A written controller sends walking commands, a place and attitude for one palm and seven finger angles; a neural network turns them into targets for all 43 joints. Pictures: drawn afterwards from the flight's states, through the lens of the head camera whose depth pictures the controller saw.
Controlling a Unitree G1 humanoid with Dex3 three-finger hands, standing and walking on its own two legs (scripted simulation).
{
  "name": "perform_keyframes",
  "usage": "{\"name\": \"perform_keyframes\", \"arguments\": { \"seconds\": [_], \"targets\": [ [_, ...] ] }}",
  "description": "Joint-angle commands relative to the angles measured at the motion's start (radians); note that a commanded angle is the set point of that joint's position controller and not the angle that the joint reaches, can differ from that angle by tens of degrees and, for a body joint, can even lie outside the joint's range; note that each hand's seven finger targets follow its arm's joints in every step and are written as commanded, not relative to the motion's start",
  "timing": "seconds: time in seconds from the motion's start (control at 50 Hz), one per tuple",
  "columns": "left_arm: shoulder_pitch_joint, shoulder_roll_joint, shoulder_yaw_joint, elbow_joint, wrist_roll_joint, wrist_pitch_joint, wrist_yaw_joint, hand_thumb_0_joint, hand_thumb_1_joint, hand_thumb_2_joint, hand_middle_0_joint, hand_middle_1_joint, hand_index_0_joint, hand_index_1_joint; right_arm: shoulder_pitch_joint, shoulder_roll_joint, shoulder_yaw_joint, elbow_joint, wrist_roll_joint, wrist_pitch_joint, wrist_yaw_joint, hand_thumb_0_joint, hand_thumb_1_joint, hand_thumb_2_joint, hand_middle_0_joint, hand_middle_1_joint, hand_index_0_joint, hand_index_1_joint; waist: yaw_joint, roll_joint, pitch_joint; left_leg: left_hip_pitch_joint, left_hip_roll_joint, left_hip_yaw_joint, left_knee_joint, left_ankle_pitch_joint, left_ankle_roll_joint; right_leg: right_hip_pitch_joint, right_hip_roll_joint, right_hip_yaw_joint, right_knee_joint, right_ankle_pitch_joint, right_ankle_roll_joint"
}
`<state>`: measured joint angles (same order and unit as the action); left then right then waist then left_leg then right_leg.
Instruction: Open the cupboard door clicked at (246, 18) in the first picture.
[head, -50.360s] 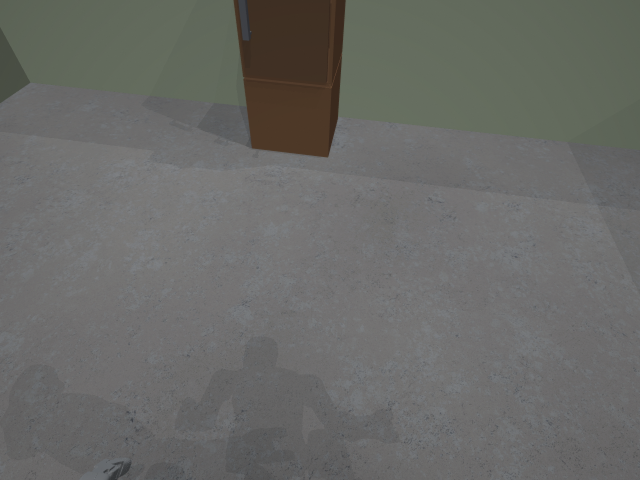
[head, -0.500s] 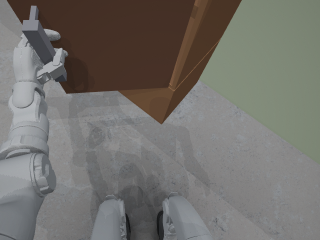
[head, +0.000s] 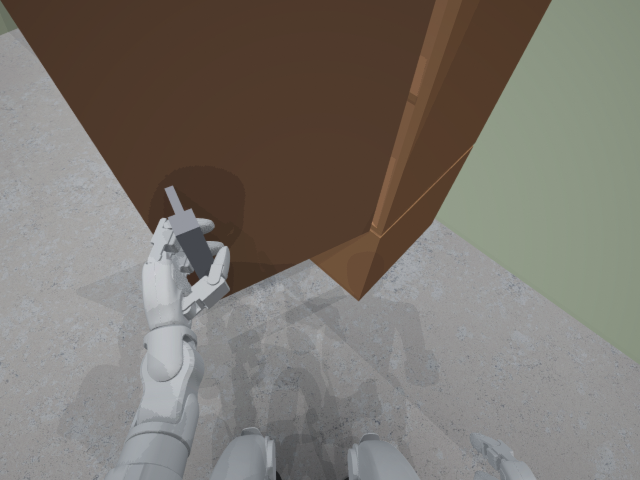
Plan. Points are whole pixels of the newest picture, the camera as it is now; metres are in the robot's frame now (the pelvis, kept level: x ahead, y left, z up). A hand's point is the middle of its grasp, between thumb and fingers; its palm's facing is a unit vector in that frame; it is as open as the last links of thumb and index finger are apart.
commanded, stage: pull the door open along its arc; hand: left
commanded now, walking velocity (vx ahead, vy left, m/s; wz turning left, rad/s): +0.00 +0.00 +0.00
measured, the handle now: (195, 244) +0.41 +0.17 +0.01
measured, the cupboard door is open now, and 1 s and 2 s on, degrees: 72 90 94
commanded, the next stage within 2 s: open thumb and fingers to let go in 0.42 s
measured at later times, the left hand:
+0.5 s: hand (286, 331) +0.29 +0.04 +0.02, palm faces +0.45 -0.89 -0.01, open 6.5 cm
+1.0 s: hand (286, 325) +0.30 +0.04 +0.01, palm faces +0.44 -0.90 -0.03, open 11.8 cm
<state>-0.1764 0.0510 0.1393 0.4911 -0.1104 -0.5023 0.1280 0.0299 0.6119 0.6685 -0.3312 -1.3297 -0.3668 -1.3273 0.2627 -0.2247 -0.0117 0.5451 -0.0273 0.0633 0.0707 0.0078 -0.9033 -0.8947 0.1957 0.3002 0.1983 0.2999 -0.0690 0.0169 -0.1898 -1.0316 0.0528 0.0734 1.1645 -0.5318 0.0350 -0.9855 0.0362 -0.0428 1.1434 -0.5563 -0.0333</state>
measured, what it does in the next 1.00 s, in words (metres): shifts its weight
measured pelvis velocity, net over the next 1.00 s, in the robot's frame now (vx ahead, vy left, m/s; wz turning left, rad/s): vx -0.02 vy -0.06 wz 0.10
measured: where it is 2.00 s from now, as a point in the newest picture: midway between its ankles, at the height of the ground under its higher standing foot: outside the picture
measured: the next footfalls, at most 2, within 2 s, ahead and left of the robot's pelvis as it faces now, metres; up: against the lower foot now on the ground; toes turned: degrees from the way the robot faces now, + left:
none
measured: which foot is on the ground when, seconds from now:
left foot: down 0.00-1.00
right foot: down 0.00-1.00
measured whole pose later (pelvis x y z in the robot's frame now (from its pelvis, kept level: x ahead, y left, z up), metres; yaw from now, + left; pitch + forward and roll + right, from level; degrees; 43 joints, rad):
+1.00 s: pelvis -0.02 -0.06 -0.01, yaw +6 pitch +20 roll +2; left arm -0.07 -0.12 -0.12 0.44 0.09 -0.49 0.57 0.01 -0.17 0.44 -0.33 -1.24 -0.34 -1.24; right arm 0.17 -0.19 -0.02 0.64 -0.09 -0.05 0.01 0.01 -0.90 -0.89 0.20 0.30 0.20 0.30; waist -0.02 0.03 -0.18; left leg -1.04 0.01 -0.01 1.17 -0.48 -0.04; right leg -1.00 0.00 -0.12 1.23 -0.59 -0.12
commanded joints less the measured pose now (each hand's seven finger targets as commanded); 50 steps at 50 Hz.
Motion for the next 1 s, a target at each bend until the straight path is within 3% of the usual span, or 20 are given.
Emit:
{"name": "perform_keyframes", "arguments": {
  "seconds": [0.0, 0.02, 0.08, 0.14, 0.24, 0.36, 0.46, 0.48, 0.5, 0.52, 0.6, 0.68, 0.74, 0.78, 0.8, 0.84, 0.9, 0.94, 0.98],
  "targets": [
    [0.032, 0.135, 0.098, -0.274, 0.053, -0.099, 0.239, 0.000, 0.900, 0.900, -0.400, -1.350, -0.400, -1.350, 0.021, -0.101, -0.045, -0.101, -0.027, -0.024, 0.005, 0.000, -0.900, -0.900, 0.200, 0.300, 0.200, 0.300, 0.108, 0.004, -0.351, 0.236, -0.045, -0.072, -0.089, 0.488, -0.035, 0.264, -0.007, 0.008, -0.054, 0.556, 0.005],
    [0.043, 0.128, 0.090, -0.277, 0.076, -0.100, 0.277, 0.000, 0.900, 0.900, -0.400, -1.350, -0.400, -1.350, 0.015, -0.098, -0.045, -0.103, -0.034, -0.023, 0.003, 0.000, -0.900, -0.900, 0.200, 0.300, 0.200, 0.300, 0.106, -0.034, -0.348, 0.223, -0.046, -0.078, -0.081, 0.476, -0.032, 0.267, -0.005, 0.010, -0.054, 0.553, 0.003],
    [0.048, 0.035, 0.008, -0.281, 0.135, -0.093, 0.378, 0.000, 0.900, 0.900, -0.400, -1.350, -0.400, -1.350, -0.027, -0.080, -0.041, -0.099, -0.043, -0.026, -0.001, 0.000, -0.900, -0.900, 0.200, 0.300, 0.200, 0.300, 0.099, -0.032, -0.332, 0.214, -0.054, -0.078, -0.079, 0.416, -0.034, 0.254, -0.015, 0.017, -0.065, 0.510, 0.007],
    [0.061, -0.012, -0.047, -0.293, 0.179, -0.072, 0.442, 0.000, 0.900, 0.900, -0.400, -1.350, -0.400, -1.350, -0.054, -0.065, -0.038, -0.096, -0.053, -0.038, -0.012, 0.000, -0.900, -0.900, 0.200, 0.300, 0.200, 0.300, 0.096, -0.049, -0.356, 0.210, -0.060, -0.076, -0.073, 0.374, -0.032, 0.272, -0.019, 0.026, -0.083, 0.488, 0.009],
    [0.081, -0.065, -0.142, -0.316, 0.208, -0.054, 0.440, 0.000, 0.900, 0.900, -0.400, -1.350, -0.400, -1.350, -0.081, -0.051, -0.036, -0.087, -0.057, -0.064, -0.033, 0.000, -0.900, -0.900, 0.200, 0.300, 0.200, 0.300, 0.078, -0.072, -0.336, 0.195, -0.067, -0.070, -0.076, 0.305, -0.027, 0.314, -0.040, 0.068, -0.137, 0.495, 0.023],
    [0.091, -0.136, -0.228, -0.329, 0.184, -0.050, 0.418, 0.000, 0.900, 0.900, -0.400, -1.350, -0.400, -1.350, -0.110, -0.037, -0.028, -0.070, -0.055, -0.105, -0.045, 0.000, -0.900, -0.900, 0.200, 0.300, 0.200, 0.300, 0.050, -0.127, -0.287, 0.123, -0.073, -0.089, -0.061, 0.229, -0.034, 0.364, -0.092, 0.160, -0.203, 0.514, 0.057],
    [0.085, -0.215, -0.326, -0.338, 0.222, -0.055, 0.422, 0.000, 0.900, 0.900, -0.400, -1.350, -0.400, -1.350, -0.113, -0.034, -0.030, -0.051, -0.062, -0.145, -0.041, 0.000, -0.900, -0.900, 0.200, 0.300, 0.200, 0.300, 0.026, -0.140, -0.284, 0.096, -0.075, -0.101, -0.038, 0.216, -0.037, 0.346, -0.114, 0.184, -0.203, 0.546, 0.062],
    [0.046, -0.198, -0.317, -0.349, 0.233, -0.061, 0.429, 0.000, 0.900, 0.900, -0.400, -1.350, -0.400, -1.350, -0.109, -0.037, -0.033, -0.044, -0.064, -0.149, -0.042, 0.000, -0.900, -0.900, 0.200, 0.300, 0.200, 0.300, 0.023, -0.130, -0.294, 0.088, -0.075, -0.102, -0.030, 0.210, -0.037, 0.336, -0.117, 0.186, -0.197, 0.527, 0.061],
    [-0.055, -0.150, -0.291, -0.337, 0.251, -0.068, 0.440, 0.000, 0.900, 0.900, -0.400, -1.350, -0.400, -1.350, -0.108, -0.042, -0.034, -0.028, -0.067, -0.149, -0.048, 0.000, -0.900, -0.900, 0.200, 0.300, 0.200, 0.300, 0.001, -0.136, -0.274, 0.067, -0.072, -0.101, -0.012, 0.192, -0.034, 0.308, -0.122, 0.197, -0.198, 0.492, 0.063],
    [-0.063, -0.129, -0.272, -0.329, 0.260, -0.074, 0.444, 0.000, 0.830, 0.870, -0.395, -1.342, -0.395, -1.342, -0.107, -0.039, -0.034, -0.023, -0.068, -0.150, -0.055, 0.000, -0.900, -0.900, 0.200, 0.300, 0.200, 0.300, 0.009, -0.144, -0.270, 0.038, -0.075, -0.104, 0.000, 0.181, -0.034, 0.317, -0.126, 0.218, -0.204, 0.460, 0.063],
    [-0.083, -0.148, -0.278, -0.290, 0.247, -0.081, 0.446, 0.000, 0.550, 0.750, -0.375, -1.313, -0.375, -1.313, -0.126, -0.041, -0.037, -0.021, -0.065, -0.157, -0.059, 0.000, -0.900, -0.900, 0.200, 0.300, 0.200, 0.300, 0.016, -0.114, -0.290, 0.028, -0.078, -0.099, 0.007, 0.134, -0.032, 0.297, -0.137, 0.235, -0.225, 0.333, 0.058],
    [-0.117, -0.159, -0.278, -0.286, 0.199, -0.061, 0.435, 0.000, 0.270, 0.630, -0.355, -1.283, -0.355, -1.283, -0.123, -0.048, -0.041, -0.025, -0.057, -0.154, -0.067, 0.000, -0.900, -0.900, 0.200, 0.300, 0.200, 0.300, 0.012, -0.138, -0.325, 0.027, -0.078, -0.094, 0.005, 0.133, -0.030, 0.336, -0.144, 0.253, -0.244, 0.341, 0.070],
    [-0.088, -0.155, -0.265, -0.295, 0.179, -0.044, 0.432, 0.000, 0.060, 0.540, -0.340, -1.260, -0.340, -1.260, -0.108, -0.051, -0.041, -0.032, -0.056, -0.151, -0.067, 0.000, -0.900, -0.900, 0.200, 0.300, 0.200, 0.300, 0.026, -0.139, -0.364, 0.043, -0.078, -0.098, -0.009, 0.173, -0.031, 0.380, -0.139, 0.234, -0.224, 0.438, 0.070],
    [-0.079, -0.163, -0.276, -0.285, 0.188, -0.038, 0.430, 0.000, -0.080, 0.480, -0.330, -1.245, -0.330, -1.245, -0.105, -0.051, -0.041, -0.032, -0.055, -0.145, -0.067, 0.000, -0.900, -0.900, 0.200, 0.300, 0.200, 0.300, 0.021, -0.142, -0.344, 0.049, -0.077, -0.098, -0.016, 0.179, -0.031, 0.369, -0.138, 0.225, -0.223, 0.452, 0.070],
    [-0.097, -0.161, -0.275, -0.270, 0.193, -0.036, 0.431, 0.000, -0.150, 0.450, -0.325, -1.237, -0.325, -1.237, -0.102, -0.053, -0.041, -0.028, -0.055, -0.145, -0.069, 0.000, -0.900, -0.900, 0.200, 0.300, 0.200, 0.300, 0.009, -0.173, -0.323, 0.046, -0.075, -0.100, -0.015, 0.170, -0.029, 0.354, -0.136, 0.221, -0.228, 0.438, 0.073],
    [-0.103, -0.162, -0.278, -0.274, 0.206, -0.042, 0.434, 0.000, -0.290, 0.390, -0.315, -1.222, -0.315, -1.222, -0.103, -0.052, -0.041, -0.029, -0.057, -0.147, -0.068, 0.000, -0.900, -0.900, 0.200, 0.300, 0.200, 0.300, 0.017, -0.145, -0.322, 0.052, -0.075, -0.102, -0.017, 0.179, -0.029, 0.339, -0.131, 0.210, -0.215, 0.436, 0.066],
    [-0.111, -0.169, -0.278, -0.251, 0.213, -0.049, 0.440, 0.000, -0.500, 0.300, -0.300, -1.200, -0.300, -1.200, -0.104, -0.053, -0.040, -0.027, -0.059, -0.148, -0.065, 0.000, -0.900, -0.900, 0.200, 0.300, 0.200, 0.300, 0.015, -0.158, -0.297, 0.065, -0.076, -0.103, -0.023, 0.170, -0.028, 0.305, -0.120, 0.183, -0.210, 0.398, 0.060],
    [-0.116, -0.167, -0.273, -0.257, 0.218, -0.058, 0.446, 0.000, -0.500, 0.300, -0.300, -1.200, -0.300, -1.200, -0.107, -0.052, -0.041, -0.025, -0.061, -0.150, -0.066, 0.000, -0.900, -0.900, 0.200, 0.300, 0.200, 0.300, 0.019, -0.143, -0.315, 0.074, -0.075, -0.103, -0.021, 0.183, -0.027, 0.300, -0.116, 0.176, -0.198, 0.407, 0.056],
    [-0.115, -0.180, -0.287, -0.265, 0.228, -0.063, 0.449, 0.000, -0.500, 0.300, -0.283, -1.100, -0.283, -1.100, -0.106, -0.051, -0.042, -0.028, -0.062, -0.150, -0.063, 0.000, -0.900, -0.900, 0.200, 0.300, 0.200, 0.300, 0.021, -0.117, -0.329, 0.104, -0.074, -0.100, -0.026, 0.193, -0.026, 0.279, -0.107, 0.154, -0.185, 0.406, 0.049]
  ]
}}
